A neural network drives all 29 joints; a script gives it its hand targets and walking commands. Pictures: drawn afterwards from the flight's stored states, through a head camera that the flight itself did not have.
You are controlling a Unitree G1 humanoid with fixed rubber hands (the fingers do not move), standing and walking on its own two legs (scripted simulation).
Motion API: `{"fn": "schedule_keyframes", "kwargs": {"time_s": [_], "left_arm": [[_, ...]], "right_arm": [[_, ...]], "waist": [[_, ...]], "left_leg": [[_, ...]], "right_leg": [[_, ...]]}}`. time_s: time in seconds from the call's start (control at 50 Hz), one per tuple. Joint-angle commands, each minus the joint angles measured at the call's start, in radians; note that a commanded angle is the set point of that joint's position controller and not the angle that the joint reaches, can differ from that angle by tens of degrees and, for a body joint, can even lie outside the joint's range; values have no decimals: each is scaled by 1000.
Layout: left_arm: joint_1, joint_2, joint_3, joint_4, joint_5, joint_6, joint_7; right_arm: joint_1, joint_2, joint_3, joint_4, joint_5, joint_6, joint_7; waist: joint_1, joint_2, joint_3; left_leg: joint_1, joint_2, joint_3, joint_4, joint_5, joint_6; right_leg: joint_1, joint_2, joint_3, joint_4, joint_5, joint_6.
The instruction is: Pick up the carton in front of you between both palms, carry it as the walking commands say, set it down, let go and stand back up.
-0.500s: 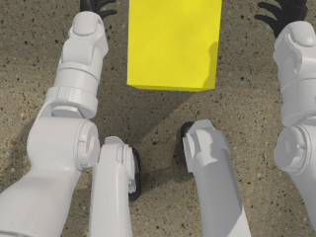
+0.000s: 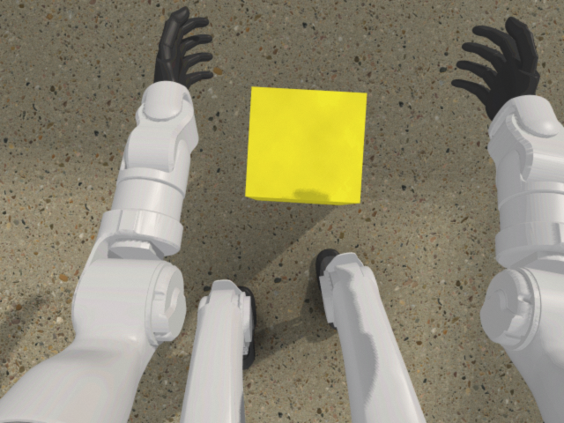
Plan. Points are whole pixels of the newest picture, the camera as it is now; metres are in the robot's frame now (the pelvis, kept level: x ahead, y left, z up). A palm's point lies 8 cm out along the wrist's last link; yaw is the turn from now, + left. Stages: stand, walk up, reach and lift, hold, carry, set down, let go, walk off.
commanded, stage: set down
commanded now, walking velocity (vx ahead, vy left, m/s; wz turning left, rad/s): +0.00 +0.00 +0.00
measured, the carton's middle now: (302, 155) +0.48 -0.09 -0.44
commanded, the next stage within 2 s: let go in 0.16 s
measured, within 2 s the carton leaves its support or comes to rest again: neither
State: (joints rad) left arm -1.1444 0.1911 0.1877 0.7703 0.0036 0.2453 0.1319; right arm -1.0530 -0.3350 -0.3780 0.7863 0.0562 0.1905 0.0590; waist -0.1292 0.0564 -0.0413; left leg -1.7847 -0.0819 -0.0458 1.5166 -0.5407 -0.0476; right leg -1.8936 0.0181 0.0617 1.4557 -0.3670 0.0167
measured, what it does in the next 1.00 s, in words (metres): rises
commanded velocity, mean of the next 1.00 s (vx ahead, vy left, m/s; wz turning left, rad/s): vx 0.00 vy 0.00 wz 0.00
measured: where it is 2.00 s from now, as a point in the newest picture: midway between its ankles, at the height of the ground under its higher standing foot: (289, 322)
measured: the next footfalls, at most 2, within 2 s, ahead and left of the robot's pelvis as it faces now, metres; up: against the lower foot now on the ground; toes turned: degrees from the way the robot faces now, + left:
none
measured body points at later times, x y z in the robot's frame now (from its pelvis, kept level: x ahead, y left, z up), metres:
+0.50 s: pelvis +0.04 -0.02 +0.13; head +0.29 -0.05 +0.50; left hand +0.46 +0.11 +0.01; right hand +0.40 -0.31 +0.01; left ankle +0.06 +0.13 -0.53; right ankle +0.11 -0.12 -0.53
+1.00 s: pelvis +0.10 +0.00 +0.21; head +0.18 +0.01 +0.65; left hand +0.32 +0.21 +0.11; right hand +0.26 -0.24 +0.13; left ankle +0.06 +0.13 -0.53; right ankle +0.11 -0.12 -0.53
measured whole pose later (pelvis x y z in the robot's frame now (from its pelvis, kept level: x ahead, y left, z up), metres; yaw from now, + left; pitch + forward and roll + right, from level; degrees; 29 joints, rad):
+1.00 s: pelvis +0.10 +0.00 +0.21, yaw -3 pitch +8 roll -1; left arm 0.11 0.17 0.08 0.51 0.05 0.00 0.00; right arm 0.20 -0.20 -0.04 0.43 0.02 0.00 0.07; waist -0.04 -0.01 0.03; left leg -0.32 -0.01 -0.08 0.51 -0.32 -0.01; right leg -0.42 0.03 0.05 0.47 -0.20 0.01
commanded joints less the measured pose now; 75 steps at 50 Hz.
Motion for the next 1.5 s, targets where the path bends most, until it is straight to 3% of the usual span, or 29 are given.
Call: {"fn": "schedule_keyframes", "kwargs": {"time_s": [0.0, 0.12, 0.24, 0.34, 0.42, 0.5, 0.66, 0.86, 1.04, 1.18, 1.36, 1.38, 1.4, 1.48], "left_arm": [[-205, 67, 16, -95, 9, -32, -9], [-171, 54, 25, -71, 22, -54, -28], [-30, 5, 55, -78, 83, -66, -18], [219, -54, 51, -208, 128, -70, 12], [373, -66, 13, -327, 117, -89, 14], [515, -58, -14, -365, 97, -127, -8], [842, -24, -26, -295, 93, -205, -66], [1138, 30, -76, -337, 55, -270, -118], [1299, 64, -116, -393, 26, -238, -161], [1321, 76, -140, -427, 1, -182, -183], [1328, 92, -128, -433, 4, -146, -189], [1380, 89, -131, -365, -10, -174, -168], [1369, 90, -130, -384, -7, -181, -158], [1341, 98, -139, -393, -8, -189, -150]], "right_arm": [[-175, -131, -22, -106, -19, -29, 7], [-143, -110, -40, -88, -50, -53, 15], [-32, -89, -26, -80, -98, -69, 37], [191, -85, 22, -169, -146, -69, 67], [351, -78, 76, -264, -137, -79, 78], [494, -53, 135, -312, -103, -107, 81], [831, 15, 219, -339, -52, -169, 56], [1166, 40, 295, -444, -38, -213, 13], [1247, 22, 311, -454, -47, -169, 13], [1265, 7, 292, -440, -69, -111, 15], [1259, 12, 291, -456, -73, -81, 14], [1229, -29, 276, -503, -97, -32, -13], [1263, -17, 288, -485, -95, -21, -23], [1261, -4, 313, -489, -84, -14, -38]], "waist": [[-54, -23, -1027], [-54, -27, -968], [-28, -21, -996], [-16, -50, -1002], [-14, -77, -878], [4, -96, -751], [51, -116, -569], [77, -78, -294], [119, 13, -40], [118, -3, 63], [126, -14, 59], [121, -29, 9], [128, -15, 9], [126, -20, -3]], "left_leg": [[328, -62, 122, -230, 209, -14], [401, -53, 102, -354, 236, -16], [531, -51, 93, -463, 296, -23], [643, -54, 92, -564, 348, -29], [674, -46, 91, -650, 304, -25], [711, -34, 86, -728, 260, -11], [853, -13, 77, -848, 266, 11], [1265, 19, 45, -1038, 367, 30], [1466, 57, 14, -1183, 456, 18], [1496, 80, 0, -1214, 488, 19], [1549, 67, 7, -1176, 585, 14], [1606, 65, 7, -1131, 693, 7], [1612, 62, 5, -1118, 731, 2], [1604, 53, 7, -1112, 711, 8]], "right_leg": [[900, 38, -139, -151, 442, 34], [979, 33, -124, -269, 462, 29], [1111, 33, -112, -371, 496, 19], [1306, 34, -100, -455, 551, 6], [1444, 29, -73, -536, 550, -3], [1558, 15, -42, -614, 535, -3], [1737, -8, -3, -725, 587, 6], [1805, 12, -35, -917, 506, 17], [1897, 49, -67, -1031, 397, 5], [1945, 65, -82, -1032, 365, 5], [1953, 58, -73, -1028, 403, 0], [1915, 83, -77, -1000, 394, 7], [1898, 82, -74, -998, 403, 5], [1858, 76, -60, -990, 430, 4]]}}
